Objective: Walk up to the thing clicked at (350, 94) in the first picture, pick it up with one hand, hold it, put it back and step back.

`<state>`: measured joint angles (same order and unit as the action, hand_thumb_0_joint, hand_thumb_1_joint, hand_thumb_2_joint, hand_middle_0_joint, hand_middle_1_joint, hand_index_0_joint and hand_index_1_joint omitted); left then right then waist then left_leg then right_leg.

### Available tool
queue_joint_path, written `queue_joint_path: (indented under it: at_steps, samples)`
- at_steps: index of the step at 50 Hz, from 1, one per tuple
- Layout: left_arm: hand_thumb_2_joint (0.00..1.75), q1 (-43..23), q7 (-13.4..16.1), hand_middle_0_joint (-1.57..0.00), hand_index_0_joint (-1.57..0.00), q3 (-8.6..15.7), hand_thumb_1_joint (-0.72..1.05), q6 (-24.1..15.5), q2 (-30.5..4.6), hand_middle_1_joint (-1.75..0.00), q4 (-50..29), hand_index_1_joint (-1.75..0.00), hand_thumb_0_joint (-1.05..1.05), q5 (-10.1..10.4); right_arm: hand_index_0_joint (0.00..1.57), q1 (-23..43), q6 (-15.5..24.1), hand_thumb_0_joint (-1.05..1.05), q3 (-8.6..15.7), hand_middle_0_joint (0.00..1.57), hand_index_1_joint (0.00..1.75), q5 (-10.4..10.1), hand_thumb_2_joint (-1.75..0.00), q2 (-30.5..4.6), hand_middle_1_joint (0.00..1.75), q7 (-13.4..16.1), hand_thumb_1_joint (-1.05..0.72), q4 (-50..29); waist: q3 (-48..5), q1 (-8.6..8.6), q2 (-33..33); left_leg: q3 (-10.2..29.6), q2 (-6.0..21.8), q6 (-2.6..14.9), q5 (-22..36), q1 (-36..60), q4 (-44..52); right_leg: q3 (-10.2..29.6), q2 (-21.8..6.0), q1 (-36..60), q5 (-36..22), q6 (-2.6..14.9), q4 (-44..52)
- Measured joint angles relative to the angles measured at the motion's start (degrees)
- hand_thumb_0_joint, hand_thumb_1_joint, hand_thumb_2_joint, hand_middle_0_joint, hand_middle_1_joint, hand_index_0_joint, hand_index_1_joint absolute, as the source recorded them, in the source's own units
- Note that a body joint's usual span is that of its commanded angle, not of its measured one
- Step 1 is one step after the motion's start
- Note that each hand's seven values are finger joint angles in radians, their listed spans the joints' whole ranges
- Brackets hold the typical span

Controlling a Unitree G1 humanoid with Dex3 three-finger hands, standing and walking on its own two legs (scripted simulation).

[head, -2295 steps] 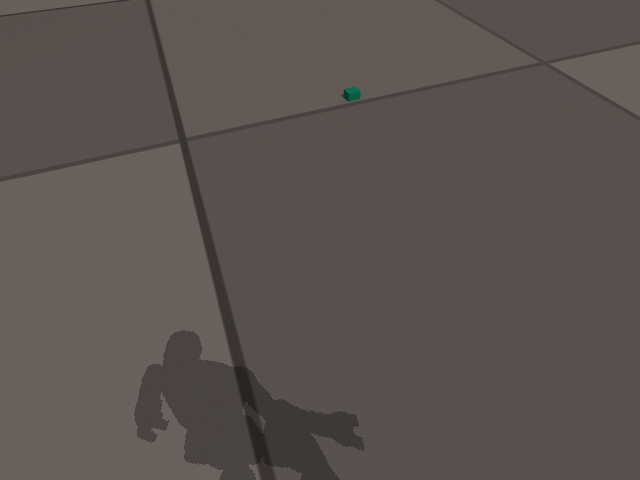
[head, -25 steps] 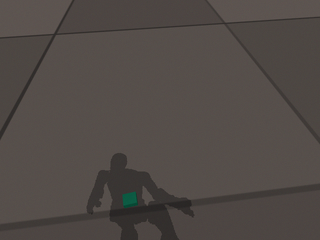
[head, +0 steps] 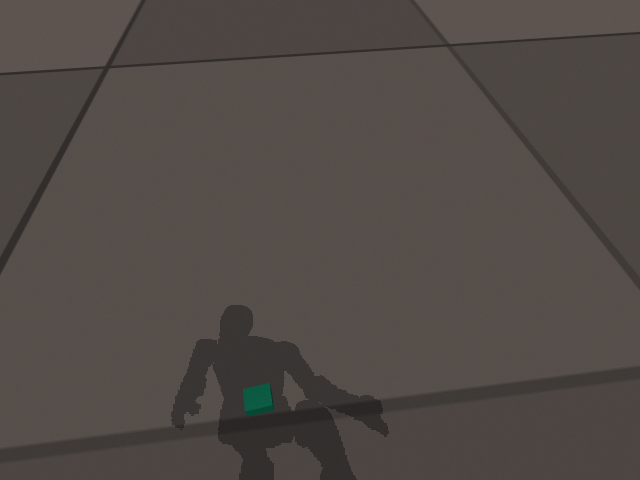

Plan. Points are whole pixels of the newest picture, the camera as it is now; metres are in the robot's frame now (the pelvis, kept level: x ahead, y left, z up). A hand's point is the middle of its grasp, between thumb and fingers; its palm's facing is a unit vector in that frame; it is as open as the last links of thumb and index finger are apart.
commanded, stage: stand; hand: left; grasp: from above
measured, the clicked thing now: (258, 399) +0.45 +0.24 -0.76
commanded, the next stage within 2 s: step back in 0.22 s
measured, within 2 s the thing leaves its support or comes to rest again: neither
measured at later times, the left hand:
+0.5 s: hand out of the picture +0.07 +0.29 -0.17, palm faces -0.02 -0.92 -0.39, open 7.4 cm
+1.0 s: hand out of the picture -0.03 +0.27 -0.17, palm faces -0.09 -0.92 -0.38, open 7.4 cm
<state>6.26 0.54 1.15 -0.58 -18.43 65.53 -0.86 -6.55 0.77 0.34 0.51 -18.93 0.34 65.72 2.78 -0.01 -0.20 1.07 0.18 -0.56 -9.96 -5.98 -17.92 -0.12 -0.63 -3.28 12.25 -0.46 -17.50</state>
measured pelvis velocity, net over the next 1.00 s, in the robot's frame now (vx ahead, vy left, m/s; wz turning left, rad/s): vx -0.15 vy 0.02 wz -0.07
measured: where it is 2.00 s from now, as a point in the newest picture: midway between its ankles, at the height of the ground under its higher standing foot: outside the picture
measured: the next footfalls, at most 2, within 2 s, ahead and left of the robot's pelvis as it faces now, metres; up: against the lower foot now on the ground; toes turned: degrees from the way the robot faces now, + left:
right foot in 0.90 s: -0.11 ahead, -0.11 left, +0.00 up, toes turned -1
left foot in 1.22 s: -0.19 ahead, +0.15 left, +0.00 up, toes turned -3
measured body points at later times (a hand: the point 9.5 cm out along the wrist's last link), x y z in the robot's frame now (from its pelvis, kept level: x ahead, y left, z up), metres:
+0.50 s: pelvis -0.04 +0.02 -0.02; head +0.01 +0.03 +0.42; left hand +0.07 +0.34 -0.15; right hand +0.04 -0.30 -0.14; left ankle -0.05 +0.13 -0.74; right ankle -0.03 -0.12 -0.75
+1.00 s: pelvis -0.15 +0.02 -0.03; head -0.10 +0.01 +0.42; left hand -0.03 +0.32 -0.14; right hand -0.08 -0.30 -0.15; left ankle -0.10 +0.14 -0.71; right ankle -0.15 -0.11 -0.75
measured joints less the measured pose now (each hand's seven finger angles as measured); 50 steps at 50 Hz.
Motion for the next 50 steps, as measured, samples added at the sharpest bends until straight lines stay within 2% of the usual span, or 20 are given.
queue_joint_path:
  at_steps: [12, 16, 20, 23, 24, 26, 27, 28, 30, 32, 35, 40, 43, 45, 47, 49, 50]
  samples:
    - [0.90, 0.08, -0.19, -0.20, -0.20, 0.07, 0.90, 0.14, -0.29, -0.30, -0.67, -0.30, 0.01, 0.30, 0.20, 0.11, -0.05, 0.01, 0.04, 0.20, 0.30, -0.06, -0.90, -0.42, 0.30, -0.16, -0.90, -0.37, -0.25, 0.05, -0.09, -0.08, 0.07, -0.05, 0.00, -0.33, -0.40, 0.09, 0.06, -0.55, 0.17, 0.12, -0.79]
    - [0.90, -0.59, 0.15, -0.20, -0.20, 1.31, 0.90, 0.58, -1.21, -0.30, -3.83, -0.30, 0.00, 0.94, 0.20, 1.95, -1.28, 0.01, 0.80, 0.20, 0.30, -0.66, -0.90, -1.20, 0.30, -0.51, -0.90, -3.01, 2.63, 0.41, -0.47, 0.12, 0.52, 0.16, -1.87, -4.75, -6.53, -0.04, 0.61, -4.31, 1.39, 0.49, -5.55]
    - [0.90, -1.64, 0.36, -0.20, -0.20, 1.97, 0.90, 1.58, -2.23, -0.30, -6.94, -0.30, 0.00, 0.68, 0.20, 2.68, -2.39, 0.01, 1.78, 0.20, 0.30, -0.79, -0.90, -2.55, 0.30, -0.65, -0.90, -5.72, 5.18, 0.44, -0.60, 0.53, 0.04, 1.47, -3.23, -10.11, -15.20, -0.22, 0.43, -7.82, 2.62, 0.54, -10.34]
    - [0.90, -1.88, 0.50, -0.20, -0.20, 2.19, 0.90, 2.33, -3.04, -0.30, -9.18, -0.30, 0.01, -0.22, 0.20, 1.86, -3.22, 0.01, 2.57, 0.20, 0.30, -0.60, -0.90, -3.20, 0.30, -0.98, -0.90, -7.78, 5.87, 0.27, 0.76, 0.91, -2.22, 2.83, -12.62, -12.68, -24.60, 0.72, -1.02, -10.57, 3.77, 0.06, -14.14]
    - [0.90, -1.99, 0.56, -0.20, -0.20, 2.20, 0.90, 2.55, -3.44, -0.30, -9.78, -0.30, 0.01, -0.42, 0.20, 1.26, -3.18, 0.01, 2.74, 0.20, 0.30, -0.66, -0.90, -3.26, 0.30, -1.13, -0.90, -8.44, 5.83, 0.45, 1.38, 0.75, -2.53, 3.19, -13.16, -12.41, -25.03, 0.97, -1.56, -11.58, 4.19, -0.25, -15.43]
    - [0.90, -2.35, 0.59, -0.20, -0.21, 2.17, 0.90, 3.03, -4.00, -0.30, -11.10, -0.30, 0.01, -0.37, 0.20, -0.43, -2.60, 0.01, 3.00, 0.20, 0.30, -0.44, -0.90, -3.81, 0.30, -1.25, -0.90, -9.59, 5.37, 0.93, 1.42, 0.80, -1.71, 2.98, -6.75, -10.29, -20.13, 0.90, -1.73, -14.16, 5.34, -0.56, -18.88]
    - [0.90, -3.04, 0.66, -0.20, -0.20, 2.28, 0.90, 3.28, -4.38, -0.30, -11.73, -0.30, 0.01, -0.17, 0.20, -0.88, -2.28, 0.01, 3.32, 0.20, 0.30, -0.03, -0.90, -3.73, 0.30, -1.10, -0.90, -9.78, 5.74, 0.99, 1.84, 0.82, -1.99, 2.54, -9.39, -10.13, -19.57, 2.19, -1.34, -15.91, 6.97, 0.22, -22.24]
    - [0.90, -3.83, 0.88, -0.20, -0.20, 2.51, 0.90, 3.55, -4.84, -0.30, -12.38, -0.30, 0.01, -0.06, 0.20, -1.04, -2.12, 0.01, 3.39, 0.20, 0.30, 0.28, -0.90, -3.25, 0.30, -0.99, -0.90, -9.85, 6.68, 0.83, 2.71, 0.46, -2.41, 2.53, -10.20, -10.40, -20.09, 4.65, -0.16, -17.51, 11.37, 0.93, -26.84]
    - [0.90, -4.50, 1.55, -0.20, -0.20, 2.78, 0.90, 3.83, -5.22, -0.30, -13.46, -0.30, 0.01, -0.05, 0.20, -1.46, -2.17, 0.01, 3.07, 0.20, 0.30, 0.56, -0.90, -2.31, 0.30, -0.91, -0.90, -10.26, 7.95, 0.85, 3.32, 0.19, -2.14, 2.67, -9.54, -10.66, -19.95, 8.24, 3.73, -20.24, 18.92, 1.76, -36.31]
    - [0.90, -4.52, 1.71, -0.20, -0.20, 2.68, 0.90, 3.87, -5.20, -0.30, -14.01, -0.30, 0.01, 0.14, 0.20, -1.87, -2.30, 0.01, 2.76, 0.20, 0.30, 0.69, -0.90, -1.49, 0.30, -0.44, -0.90, -10.77, 8.38, 1.11, 3.32, 0.09, -1.53, 2.73, -7.87, -10.58, -18.20, 9.12, 6.33, -22.26, 20.48, 1.89, -43.64]
    - [0.90, -3.58, 1.22, -0.20, -0.20, 2.58, 0.90, 3.74, -4.71, -0.30, -14.90, -0.30, 0.01, 0.22, 0.20, -2.05, -2.32, 0.01, 2.43, 0.20, 0.30, 0.65, -0.90, -0.99, 0.30, 0.28, -0.90, -12.17, 8.85, 1.22, 2.77, -0.60, -0.60, 2.93, -5.89, -10.75, -16.25, 8.56, 7.19, -23.14, 19.05, 1.06, -48.46]
    - [0.90, -1.46, 0.43, -0.20, -0.20, 2.83, 0.90, 3.84, -4.08, -0.30, -15.79, -0.30, 0.00, -0.04, 0.20, -1.87, -1.79, 0.01, 2.17, 0.20, 0.30, 0.55, -0.90, -0.76, 0.30, 0.53, -0.90, -15.13, 9.32, 1.51, 2.01, -1.92, 0.62, 2.78, -4.36, -12.40, -16.49, 7.54, 5.02, -19.35, 17.88, -0.42, -41.23]
    - [0.90, -0.40, 0.01, -0.20, -0.20, 3.12, 0.90, 3.57, -3.81, -0.30, -15.95, -0.30, 0.01, -0.16, 0.20, -1.57, -2.07, 0.01, 1.91, 0.20, 0.30, 0.56, -0.90, -1.22, 0.30, 0.27, -0.90, -16.26, 8.92, 1.38, 1.57, -2.64, 1.22, 2.06, -4.22, -14.45, -18.49, 5.69, 2.88, -15.38, 15.44, -0.03, -30.93]
    - [0.90, 0.42, -0.21, -0.20, -0.20, 3.33, 0.90, 3.09, -3.61, -0.30, -15.74, -0.30, 0.01, -0.42, 0.20, -1.39, -2.59, 0.01, 1.82, 0.20, 0.30, 0.34, -0.90, -1.75, 0.30, 0.07, -0.90, -16.49, 8.13, 1.14, 1.09, -2.87, 1.64, 1.35, -4.62, -16.33, -20.88, 4.31, 1.98, -11.49, 10.02, 0.80, -21.18]
    - [0.90, 0.87, -0.30, -0.20, -0.20, 3.41, 0.90, 2.68, -2.27, -0.30, -15.22, -0.30, 0.01, -0.95, 0.20, -0.60, -3.28, 0.01, 2.12, 0.20, 0.30, -0.16, -0.90, -2.82, 0.30, 0.05, -0.90, -15.86, 8.36, 1.63, -1.84, -0.32, 2.47, 0.98, -6.30, -17.79, -23.49, 2.63, 3.48, -10.80, 8.07, 0.59, -19.55]
    - [0.90, 2.03, -0.72, -0.20, -0.20, 2.96, 0.90, 2.63, -1.81, -0.30, -15.62, -0.30, 0.01, -1.13, 0.20, -0.55, -4.00, 0.01, 2.50, 0.20, 0.30, -0.38, -0.90, -2.92, 0.30, 0.34, -0.90, -15.05, 7.54, 1.02, -1.50, 2.99, -1.44, 0.77, -15.43, -20.01, -32.07, 2.98, 2.61, -11.91, 7.80, 0.94, -20.46]
    - [0.90, 2.42, -0.70, -0.20, -0.20, 2.86, 0.90, 2.68, -1.52, -0.30, -15.77, -0.30, 0.01, -0.95, 0.20, -0.75, -4.15, 0.01, 2.57, 0.20, 0.30, -0.57, -0.90, -3.11, 0.30, 0.36, -0.90, -14.84, 7.29, 0.58, -1.17, 4.19, -3.51, 0.64, -17.20, -20.87, -37.40, 3.37, 1.97, -12.06, 7.23, 1.05, -20.08]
